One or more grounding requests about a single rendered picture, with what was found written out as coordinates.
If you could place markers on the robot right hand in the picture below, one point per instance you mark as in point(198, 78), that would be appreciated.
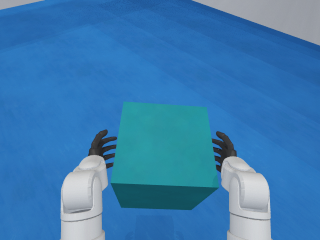
point(226, 151)

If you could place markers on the robot right forearm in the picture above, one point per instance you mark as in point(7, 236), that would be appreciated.
point(249, 201)

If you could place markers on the carton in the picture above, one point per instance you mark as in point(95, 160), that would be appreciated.
point(164, 157)

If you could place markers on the robot left forearm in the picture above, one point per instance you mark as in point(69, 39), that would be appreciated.
point(81, 200)

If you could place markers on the robot left hand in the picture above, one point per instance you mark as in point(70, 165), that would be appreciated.
point(98, 149)

